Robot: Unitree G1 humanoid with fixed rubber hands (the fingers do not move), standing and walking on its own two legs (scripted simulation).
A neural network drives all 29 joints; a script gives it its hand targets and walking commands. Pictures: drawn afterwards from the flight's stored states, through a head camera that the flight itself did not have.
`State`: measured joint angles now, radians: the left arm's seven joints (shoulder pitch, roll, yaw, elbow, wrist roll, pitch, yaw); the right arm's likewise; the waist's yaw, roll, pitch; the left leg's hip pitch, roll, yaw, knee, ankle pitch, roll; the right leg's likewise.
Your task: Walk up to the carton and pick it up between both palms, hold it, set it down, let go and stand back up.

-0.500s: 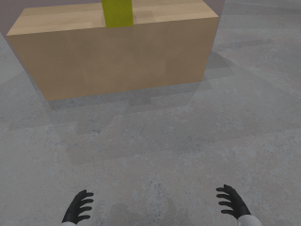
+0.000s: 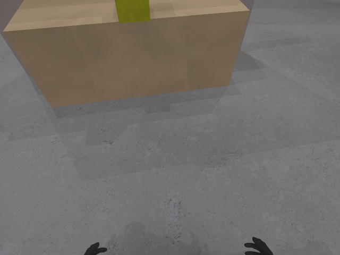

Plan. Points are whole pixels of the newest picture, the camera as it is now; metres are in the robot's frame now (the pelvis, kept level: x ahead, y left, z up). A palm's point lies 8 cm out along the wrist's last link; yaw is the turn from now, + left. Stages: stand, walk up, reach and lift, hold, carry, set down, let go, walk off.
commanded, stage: stand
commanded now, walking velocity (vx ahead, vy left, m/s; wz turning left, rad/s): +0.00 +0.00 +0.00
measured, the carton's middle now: out of the picture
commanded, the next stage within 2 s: none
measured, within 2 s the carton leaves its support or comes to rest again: neither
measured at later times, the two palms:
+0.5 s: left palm out of the picture +0.06 +0.22 -0.12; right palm out of the picture +0.05 -0.22 -0.12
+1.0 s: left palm out of the picture +0.00 +0.20 -0.13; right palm out of the picture -0.01 -0.21 -0.13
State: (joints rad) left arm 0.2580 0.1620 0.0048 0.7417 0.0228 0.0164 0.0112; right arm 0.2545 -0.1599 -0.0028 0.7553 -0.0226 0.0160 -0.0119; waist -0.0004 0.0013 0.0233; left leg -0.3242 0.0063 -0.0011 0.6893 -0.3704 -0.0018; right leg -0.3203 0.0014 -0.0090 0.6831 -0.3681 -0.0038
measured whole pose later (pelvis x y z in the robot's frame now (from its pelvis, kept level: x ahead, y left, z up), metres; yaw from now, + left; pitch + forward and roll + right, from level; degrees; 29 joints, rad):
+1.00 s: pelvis +0.00 -0.01 +0.02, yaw +0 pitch -3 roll +0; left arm 0.28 0.10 0.03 1.11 0.01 0.00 0.04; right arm 0.27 -0.10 -0.03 1.13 -0.01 0.00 -0.04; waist 0.00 0.00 0.06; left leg -0.16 0.01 -0.01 0.48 -0.28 -0.01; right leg -0.16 0.01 -0.01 0.48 -0.27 -0.01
